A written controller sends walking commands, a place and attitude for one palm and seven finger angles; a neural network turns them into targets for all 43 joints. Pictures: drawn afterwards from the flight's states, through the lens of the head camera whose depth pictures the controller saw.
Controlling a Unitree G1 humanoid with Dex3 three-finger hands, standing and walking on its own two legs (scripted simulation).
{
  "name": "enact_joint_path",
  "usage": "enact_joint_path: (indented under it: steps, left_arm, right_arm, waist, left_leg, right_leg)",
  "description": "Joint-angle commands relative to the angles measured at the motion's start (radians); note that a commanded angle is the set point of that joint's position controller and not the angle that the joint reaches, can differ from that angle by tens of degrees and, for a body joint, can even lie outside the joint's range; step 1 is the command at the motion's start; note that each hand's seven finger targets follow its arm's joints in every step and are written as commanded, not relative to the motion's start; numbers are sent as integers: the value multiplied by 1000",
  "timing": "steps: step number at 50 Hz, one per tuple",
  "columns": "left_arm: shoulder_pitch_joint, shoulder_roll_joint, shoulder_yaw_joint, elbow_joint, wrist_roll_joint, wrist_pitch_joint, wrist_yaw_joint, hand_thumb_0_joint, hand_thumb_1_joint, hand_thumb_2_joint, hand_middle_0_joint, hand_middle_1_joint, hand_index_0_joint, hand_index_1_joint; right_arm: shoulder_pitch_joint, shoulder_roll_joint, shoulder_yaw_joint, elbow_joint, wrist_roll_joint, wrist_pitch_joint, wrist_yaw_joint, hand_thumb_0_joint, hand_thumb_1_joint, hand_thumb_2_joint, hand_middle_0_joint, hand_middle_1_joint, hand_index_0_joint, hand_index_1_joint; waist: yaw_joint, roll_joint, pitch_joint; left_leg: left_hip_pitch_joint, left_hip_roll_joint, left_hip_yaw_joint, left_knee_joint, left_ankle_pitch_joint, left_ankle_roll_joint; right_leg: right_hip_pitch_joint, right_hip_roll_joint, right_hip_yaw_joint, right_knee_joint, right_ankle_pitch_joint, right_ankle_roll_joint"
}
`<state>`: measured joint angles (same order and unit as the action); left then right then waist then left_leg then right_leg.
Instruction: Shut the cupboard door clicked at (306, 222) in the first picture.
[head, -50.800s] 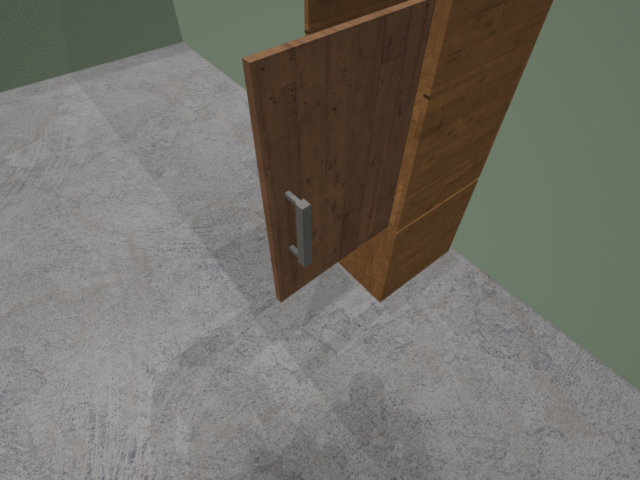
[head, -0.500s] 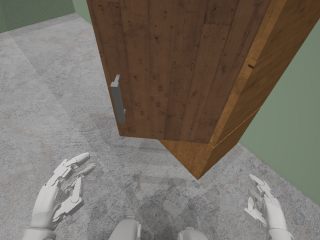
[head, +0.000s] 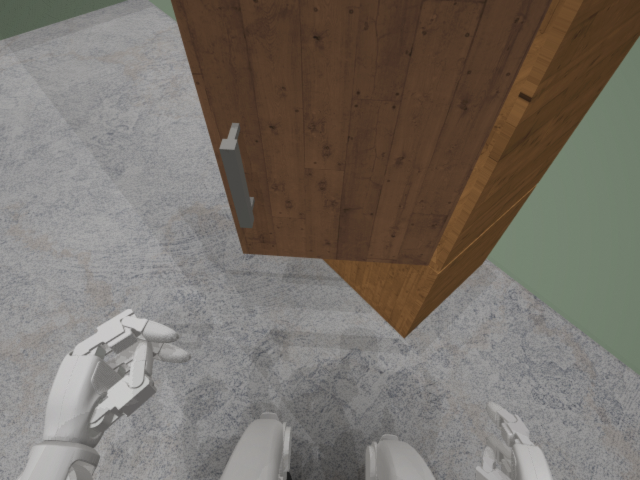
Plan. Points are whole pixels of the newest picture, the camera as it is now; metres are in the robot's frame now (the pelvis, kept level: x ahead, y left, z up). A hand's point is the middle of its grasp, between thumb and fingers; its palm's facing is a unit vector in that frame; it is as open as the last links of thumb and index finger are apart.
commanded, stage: raise the hand and make a fist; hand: left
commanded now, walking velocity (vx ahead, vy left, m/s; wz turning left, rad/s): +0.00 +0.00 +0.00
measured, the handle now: (241, 179) +0.53 +0.16 +0.03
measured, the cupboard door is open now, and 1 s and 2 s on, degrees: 45 45 45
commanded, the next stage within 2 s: bring the fist close to the handle in 1.06 s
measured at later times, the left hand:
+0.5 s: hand (131, 387) +0.21 +0.22 +0.05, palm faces -0.01 -1.00 -0.02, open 3.1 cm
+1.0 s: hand (156, 376) +0.22 +0.19 +0.05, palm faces -0.02 -1.00 -0.04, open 3.1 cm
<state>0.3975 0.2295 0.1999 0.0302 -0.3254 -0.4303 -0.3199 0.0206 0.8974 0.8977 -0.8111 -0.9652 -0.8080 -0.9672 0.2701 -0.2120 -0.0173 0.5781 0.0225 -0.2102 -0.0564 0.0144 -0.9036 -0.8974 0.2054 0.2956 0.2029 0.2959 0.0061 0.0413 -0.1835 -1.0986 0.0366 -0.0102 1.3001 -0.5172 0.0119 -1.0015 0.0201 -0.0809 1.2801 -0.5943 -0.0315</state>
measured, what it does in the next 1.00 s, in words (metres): stands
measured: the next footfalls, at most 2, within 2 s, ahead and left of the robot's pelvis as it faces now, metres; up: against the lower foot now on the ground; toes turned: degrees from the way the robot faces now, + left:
none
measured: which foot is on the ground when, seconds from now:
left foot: down 0.00-1.00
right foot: down 0.00-1.00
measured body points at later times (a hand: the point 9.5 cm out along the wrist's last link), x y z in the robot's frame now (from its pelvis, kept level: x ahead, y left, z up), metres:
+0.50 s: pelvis +0.00 +0.03 +0.00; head +0.07 +0.05 +0.44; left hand +0.21 +0.27 +0.05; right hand +0.21 -0.19 -0.06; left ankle +0.06 +0.11 -0.62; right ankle +0.02 -0.10 -0.62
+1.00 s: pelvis +0.00 +0.01 +0.00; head +0.07 +0.02 +0.44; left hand +0.22 +0.25 +0.05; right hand +0.18 -0.23 -0.08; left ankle +0.06 +0.11 -0.62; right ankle +0.02 -0.10 -0.62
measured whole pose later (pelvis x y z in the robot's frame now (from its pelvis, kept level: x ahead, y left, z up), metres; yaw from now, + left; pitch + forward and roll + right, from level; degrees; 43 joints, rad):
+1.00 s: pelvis +0.00 +0.01 +0.00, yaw +0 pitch +18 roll -4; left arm 0.39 0.25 0.14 -0.02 -0.29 -0.43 -0.26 0.02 0.90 0.90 -1.30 -1.50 -1.30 -1.50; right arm 0.25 -0.24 0.00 0.50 0.01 -0.15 -0.04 0.01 -0.90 -0.90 0.20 0.30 0.20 0.30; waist 0.00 0.04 -0.19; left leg -1.12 0.03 -0.03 1.33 -0.53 0.02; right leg -1.01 0.02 -0.09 1.29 -0.61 -0.03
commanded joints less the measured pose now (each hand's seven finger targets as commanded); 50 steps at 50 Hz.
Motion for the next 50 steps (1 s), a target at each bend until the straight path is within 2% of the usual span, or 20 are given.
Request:
enact_joint_path:
  steps: [1, 3, 5, 9, 10, 11, 14, 16, 18, 20, 29, 31, 36, 39, 40, 41, 44, 45, 47, 50]
  left_arm:
    - [17, 106, 26, -205, -9, -102, 6, 0, 900, 900, -988, -1160, -988, -1160]
    - [9, 102, 11, -231, -3, -111, 14, 0, 900, 900, -1025, -1200, -1025, -1200]
    - [4, 129, 29, -247, 4, -108, 31, 0, 900, 900, -1062, -1240, -1062, -1240]
    - [9, 109, 9, -287, 16, -102, 56, 0, 900, 900, -1135, -1320, -1135, -1320]
    - [4, 128, 19, -293, 23, -97, 61, 0, 900, 900, -1153, -1340, -1153, -1340]
    - [15, 112, 5, -293, 26, -90, 62, 0, 900, 900, -1172, -1360, -1172, -1360]
    - [4, 101, -14, -283, 30, -69, 60, 0, 900, 900, -1227, -1420, -1227, -1420]
    - [-1, 101, -14, -272, 32, -59, 55, 0, 900, 900, -1263, -1460, -1263, -1460]
    - [-7, 100, -20, -280, 36, -51, 52, 0, 900, 900, -1300, -1500, -1300, -1500]
    - [-25, 123, -3, -289, 38, -45, 53, 0, 900, 900, -1300, -1500, -1300, -1500]
    - [-42, 121, -5, -274, 34, -41, 53, 0, 900, 900, -1300, -1500, -1300, -1500]
    - [-43, 131, 3, -279, 34, -40, 52, 0, 900, 900, -1300, -1500, -1300, -1500]
    - [-25, 130, 10, -276, 25, -44, 55, 0, 900, 900, -1300, -1500, -1300, -1500]
    - [-24, 119, 4, -251, 20, -47, 57, 0, 900, 900, -1300, -1500, -1300, -1500]
    - [-23, 132, 17, -231, 19, -46, 58, 0, 900, 900, -1300, -1500, -1300, -1500]
    - [-26, 118, -1, -245, 21, -51, 55, 0, 900, 900, -1300, -1500, -1300, -1500]
    - [-31, 129, 5, -256, 22, -62, 59, 0, 900, 900, -1300, -1500, -1300, -1500]
    - [-35, 146, 22, -262, 20, -65, 61, 0, 900, 900, -1300, -1500, -1300, -1500]
    - [-29, 129, 7, -248, 20, -65, 60, 0, 900, 900, -1300, -1500, -1300, -1500]
    - [-42, 144, 17, -259, 19, -70, 61, 0, 900, 900, -1300, -1500, -1300, -1500]
  right_arm:
    - [-99, -144, -56, -188, 0, -67, -4, 0, -900, -900, 200, 300, 200, 300]
    - [-97, -151, -55, -194, 0, -65, -3, 0, -900, -900, 200, 300, 200, 300]
    - [-96, -157, -54, -200, -4, -57, -3, 0, -900, -900, 200, 300, 200, 300]
    - [-93, -160, -51, -217, -4, -39, 1, 0, -900, -900, 200, 300, 200, 300]
    - [-90, -161, -50, -219, -7, -35, 1, 0, -900, -900, 200, 300, 200, 300]
    - [-91, -159, -48, -226, -7, -30, 4, 0, -900, -900, 200, 300, 200, 300]
    - [-85, -163, -43, -235, -6, -18, 6, 0, -900, -900, 200, 300, 200, 300]
    - [-84, -165, -40, -242, -7, -11, 7, 0, -900, -900, 200, 300, 200, 300]
    - [-84, -166, -36, -249, -6, -6, 10, 0, -900, -900, 200, 300, 200, 300]
    - [-78, -166, -34, -250, -9, -4, 10, 0, -900, -900, 200, 300, 200, 300]
    - [-78, -167, -28, -254, -8, 2, 12, 0, -900, -900, 200, 300, 200, 300]
    - [-78, -167, -27, -254, -7, 0, 12, 0, -900, -900, 200, 300, 200, 300]
    - [-75, -164, -30, -249, -5, -2, 12, 0, -900, -900, 200, 300, 200, 300]
    - [-74, -162, -33, -246, -3, 1, 11, 0, -900, -900, 200, 300, 200, 300]
    - [-73, -162, -33, -243, -4, 3, 9, 0, -900, -900, 200, 300, 200, 300]
    - [-75, -163, -33, -246, -2, 2, 10, 0, -900, -900, 200, 300, 200, 300]
    - [-73, -160, -34, -244, -2, 2, 9, 0, -900, -900, 200, 300, 200, 300]
    - [-71, -160, -34, -242, -5, 2, 8, 0, -900, -900, 200, 300, 200, 300]
    - [-73, -158, -34, -243, -2, 6, 8, 0, -900, -900, 200, 300, 200, 300]
    - [-69, -158, -36, -238, -2, 9, 5, 0, -900, -900, 200, 300, 200, 300]
  waist:
    - [13, -37, -216]
    - [12, 1, -210]
    - [16, 17, -208]
    - [11, 38, -223]
    - [14, 58, -233]
    - [15, 73, -229]
    - [-1, 54, -213]
    - [-2, 45, -207]
    - [0, 63, -203]
    - [1, 71, -214]
    - [-5, 58, -204]
    - [3, 70, -216]
    - [9, 50, -230]
    - [-2, 12, -210]
    - [4, 5, -200]
    - [0, 23, -206]
    - [0, 15, -212]
    - [9, 28, -229]
    - [-2, -6, -217]
    - [1, 6, -223]
  left_leg:
    - [197, -25, -54, -171, 181, 17]
    - [218, -24, -64, -191, 150, 14]
    - [225, -24, -76, -207, 125, 14]
    - [264, -19, -93, -231, 106, 4]
    - [270, -19, -99, -232, 116, 4]
    - [279, -19, -99, -239, 109, 0]
    - [281, -17, -111, -245, 85, -4]
    - [271, -18, -114, -244, 90, -4]
    - [284, -14, -119, -252, 75, -8]
    - [283, -17, -122, -246, 93, -8]
    - [270, -18, -119, -246, 61, -9]
    - [269, -20, -112, -242, 89, -8]
    - [261, -24, -94, -227, 129, -3]
    - [225, -27, -77, -209, 113, 3]
    - [205, -30, -74, -202, 116, 6]
    - [214, -29, -69, -199, 119, 6]
    - [206, -29, -58, -187, 124, 9]
    - [199, -32, -57, -179, 145, 11]
    - [189, -31, -50, -169, 141, 13]
    - [181, -32, -46, -157, 151, 15]
  right_leg:
    - [96, 6, 65, -196, 164, 4]
    - [64, 10, 46, -187, 130, -3]
    - [53, 17, 34, -178, 120, -8]
    - [34, 19, 12, -163, 131, -9]
    - [33, 22, 11, -155, 142, -12]
    - [28, 19, 7, -156, 140, -11]
    - [15, 23, 0, -161, 138, -8]
    - [22, 25, -1, -161, 142, -10]
    - [15, 26, -3, -161, 134, -11]
    - [24, 29, -2, -158, 147, -14]
    - [17, 27, 1, -169, 127, -12]
    - [37, 26, 4, -168, 140, -15]
    - [67, 26, 13, -178, 157, -15]
    - [71, 24, 24, -191, 136, -9]
    - [81, 27, 32, -196, 135, -11]
    - [76, 23, 33, -193, 137, -10]
    - [86, 19, 46, -200, 133, -8]
    - [103, 22, 52, -193, 152, -12]
    - [102, 19, 60, -202, 148, -6]
    - [112, 19, 72, -203, 155, -7]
